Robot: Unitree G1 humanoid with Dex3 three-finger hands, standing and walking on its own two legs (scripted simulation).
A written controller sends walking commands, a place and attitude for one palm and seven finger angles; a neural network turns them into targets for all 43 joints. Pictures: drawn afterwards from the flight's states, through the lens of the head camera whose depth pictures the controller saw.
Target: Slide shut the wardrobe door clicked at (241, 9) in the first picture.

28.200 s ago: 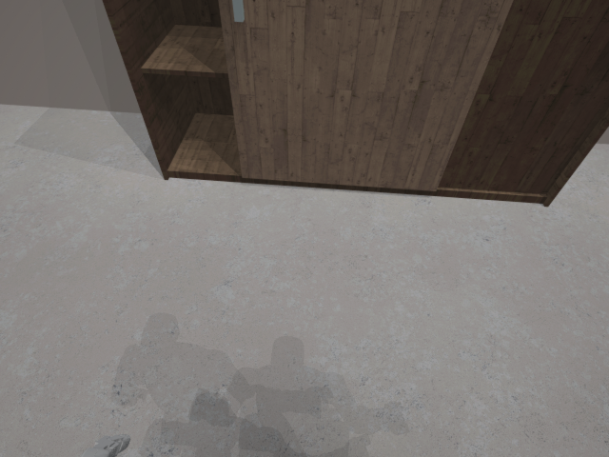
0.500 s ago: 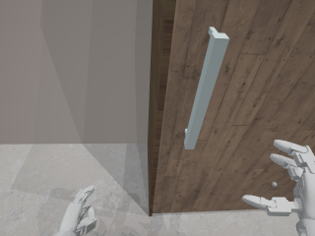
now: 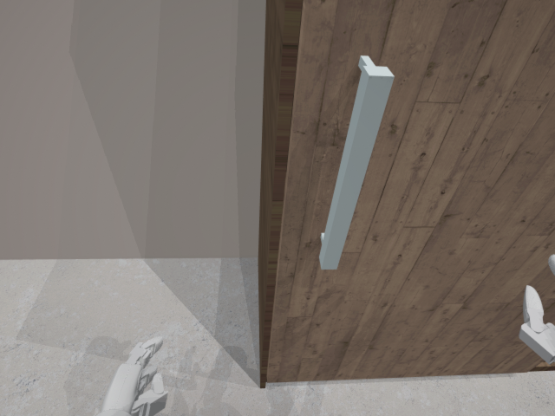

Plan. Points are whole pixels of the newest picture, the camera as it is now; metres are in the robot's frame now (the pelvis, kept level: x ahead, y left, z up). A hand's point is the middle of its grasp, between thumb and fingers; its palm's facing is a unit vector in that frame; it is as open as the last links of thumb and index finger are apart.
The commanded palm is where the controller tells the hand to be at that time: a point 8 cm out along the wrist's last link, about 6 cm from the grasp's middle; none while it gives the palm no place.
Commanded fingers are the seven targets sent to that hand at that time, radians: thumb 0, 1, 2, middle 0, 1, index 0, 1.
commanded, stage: draw the hand back to the body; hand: right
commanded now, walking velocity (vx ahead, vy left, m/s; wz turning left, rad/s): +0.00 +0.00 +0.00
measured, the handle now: (343, 179) +0.40 -0.09 +0.18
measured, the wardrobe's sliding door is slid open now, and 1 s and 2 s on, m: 0.00 0.00 0.00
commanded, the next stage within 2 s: step back with the hand held close in 0.32 s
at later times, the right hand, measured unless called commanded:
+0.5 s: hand (531, 324) +0.18 -0.26 +0.16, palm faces +0.48 +0.80 -0.37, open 7.5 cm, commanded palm +0.13 -0.29 +0.17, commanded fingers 0.00 -0.90 -0.90 0.20 0.30 0.20 0.30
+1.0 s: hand out of the picture +0.14 -0.29 +0.15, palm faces +0.44 +0.78 -0.45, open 7.4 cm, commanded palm +0.08 -0.32 +0.17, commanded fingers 0.00 -0.90 -0.90 0.20 0.30 0.20 0.30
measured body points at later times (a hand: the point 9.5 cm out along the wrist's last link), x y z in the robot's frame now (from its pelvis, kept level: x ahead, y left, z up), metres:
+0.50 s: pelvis -0.01 +0.01 +0.00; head -0.04 +0.03 +0.45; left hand +0.18 +0.23 -0.08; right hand +0.15 -0.30 +0.18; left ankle +0.00 +0.12 -0.74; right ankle -0.01 -0.10 -0.74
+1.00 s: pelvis -0.06 -0.02 -0.02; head -0.05 -0.05 +0.43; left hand +0.11 +0.21 -0.08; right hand +0.11 -0.33 +0.18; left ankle +0.00 +0.12 -0.74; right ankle -0.01 -0.10 -0.74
